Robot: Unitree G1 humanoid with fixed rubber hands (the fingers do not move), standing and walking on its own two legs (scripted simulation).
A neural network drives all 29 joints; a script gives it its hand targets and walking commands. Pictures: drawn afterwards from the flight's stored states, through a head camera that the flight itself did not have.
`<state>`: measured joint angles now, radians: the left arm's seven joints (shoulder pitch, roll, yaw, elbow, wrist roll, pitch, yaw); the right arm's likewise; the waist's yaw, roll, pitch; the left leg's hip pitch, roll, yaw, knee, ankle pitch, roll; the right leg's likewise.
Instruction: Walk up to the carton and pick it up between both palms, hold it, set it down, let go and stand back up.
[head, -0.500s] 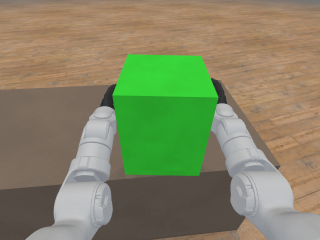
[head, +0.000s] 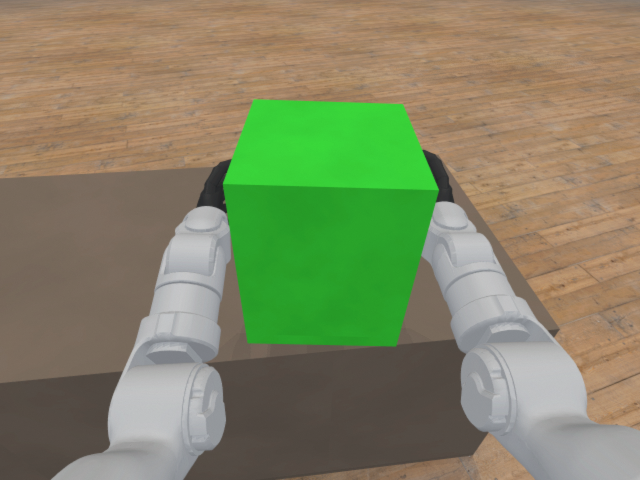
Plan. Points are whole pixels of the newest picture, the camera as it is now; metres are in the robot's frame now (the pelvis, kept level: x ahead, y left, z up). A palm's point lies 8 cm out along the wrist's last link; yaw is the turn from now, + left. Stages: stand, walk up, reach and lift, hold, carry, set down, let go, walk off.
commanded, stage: reach and lift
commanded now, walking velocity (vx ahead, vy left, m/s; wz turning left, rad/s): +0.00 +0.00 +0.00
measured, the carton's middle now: (325, 223) +0.39 +0.00 +0.15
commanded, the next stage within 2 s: hold in 0.38 s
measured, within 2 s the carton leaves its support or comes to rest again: neither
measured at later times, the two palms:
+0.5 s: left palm (198, 197) +0.38 +0.15 +0.22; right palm (440, 184) +0.38 -0.14 +0.22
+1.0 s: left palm (195, 192) +0.37 +0.15 +0.23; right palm (445, 182) +0.37 -0.14 +0.23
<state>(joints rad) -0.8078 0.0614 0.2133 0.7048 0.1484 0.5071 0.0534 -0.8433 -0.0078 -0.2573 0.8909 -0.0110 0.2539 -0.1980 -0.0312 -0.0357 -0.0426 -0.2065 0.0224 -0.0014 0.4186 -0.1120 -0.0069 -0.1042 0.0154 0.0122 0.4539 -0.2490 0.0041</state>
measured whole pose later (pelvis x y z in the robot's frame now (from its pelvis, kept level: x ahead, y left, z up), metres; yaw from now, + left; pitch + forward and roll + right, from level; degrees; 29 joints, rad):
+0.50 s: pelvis +0.00 +0.00 +0.00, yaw +0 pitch -7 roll +0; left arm -0.77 0.05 0.24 0.51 0.18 0.59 0.03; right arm -0.84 -0.01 -0.20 0.75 0.05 0.31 -0.22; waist -0.04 -0.04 -0.05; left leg -0.17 0.02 0.00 0.41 -0.11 -0.01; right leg -0.07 0.02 0.01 0.44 -0.24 0.00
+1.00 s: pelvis +0.00 +0.00 +0.00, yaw +0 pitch -8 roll +0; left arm -0.77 0.05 0.24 0.46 0.21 0.67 0.01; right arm -0.84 -0.01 -0.19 0.74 0.05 0.35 -0.21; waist -0.05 -0.04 -0.07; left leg -0.16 0.02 0.00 0.40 -0.11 -0.01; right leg -0.05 0.02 0.01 0.44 -0.24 0.00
